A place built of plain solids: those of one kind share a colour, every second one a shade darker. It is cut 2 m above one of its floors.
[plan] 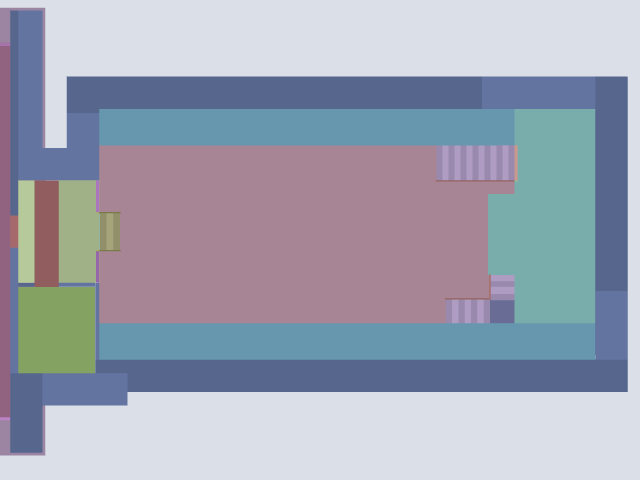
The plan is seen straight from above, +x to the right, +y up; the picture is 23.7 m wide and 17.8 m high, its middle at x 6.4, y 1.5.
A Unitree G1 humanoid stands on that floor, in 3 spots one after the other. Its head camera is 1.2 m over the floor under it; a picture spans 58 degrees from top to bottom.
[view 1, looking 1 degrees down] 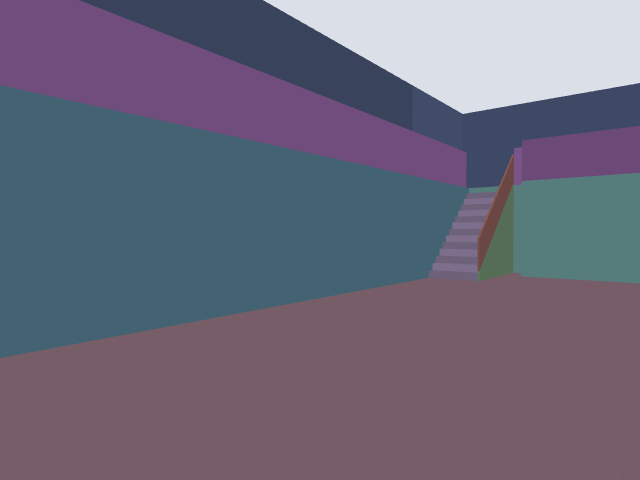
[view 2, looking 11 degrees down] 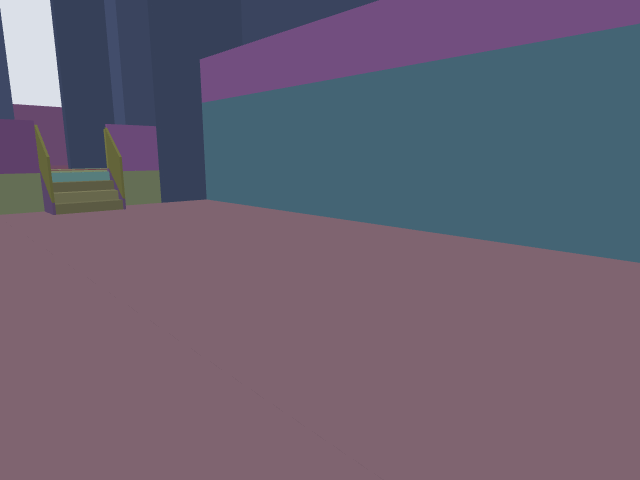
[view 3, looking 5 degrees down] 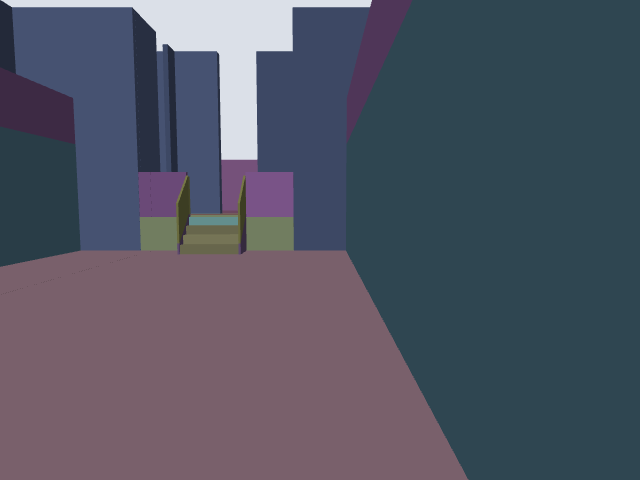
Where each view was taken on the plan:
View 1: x -0.01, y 0.04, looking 39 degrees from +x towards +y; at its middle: floor_gallery_metal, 7.90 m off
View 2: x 9.26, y -0.95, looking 137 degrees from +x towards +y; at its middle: floor_concrete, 6.29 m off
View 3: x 8.91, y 4.36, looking -180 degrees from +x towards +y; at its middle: wall_brick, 10.74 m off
